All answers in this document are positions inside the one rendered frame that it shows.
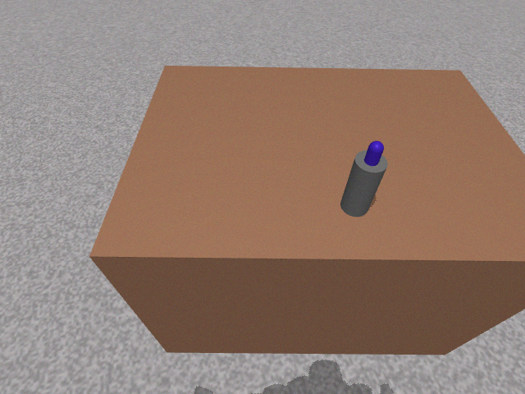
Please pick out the bottle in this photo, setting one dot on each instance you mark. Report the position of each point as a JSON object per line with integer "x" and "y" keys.
{"x": 365, "y": 176}

